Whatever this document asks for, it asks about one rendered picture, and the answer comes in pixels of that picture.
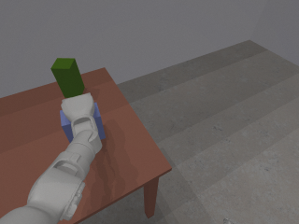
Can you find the robot left hand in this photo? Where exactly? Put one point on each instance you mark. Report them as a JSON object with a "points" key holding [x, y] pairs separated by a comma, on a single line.
{"points": [[78, 105]]}

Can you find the table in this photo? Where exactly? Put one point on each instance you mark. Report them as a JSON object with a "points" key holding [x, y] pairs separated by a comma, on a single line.
{"points": [[32, 137]]}

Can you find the sponge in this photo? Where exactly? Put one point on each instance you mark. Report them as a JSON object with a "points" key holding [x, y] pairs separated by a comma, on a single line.
{"points": [[66, 124]]}

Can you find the left robot upper arm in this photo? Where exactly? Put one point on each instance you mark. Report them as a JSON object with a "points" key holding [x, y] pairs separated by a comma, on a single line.
{"points": [[56, 198]]}

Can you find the robot left forearm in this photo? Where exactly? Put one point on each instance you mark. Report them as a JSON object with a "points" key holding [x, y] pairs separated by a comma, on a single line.
{"points": [[80, 153]]}

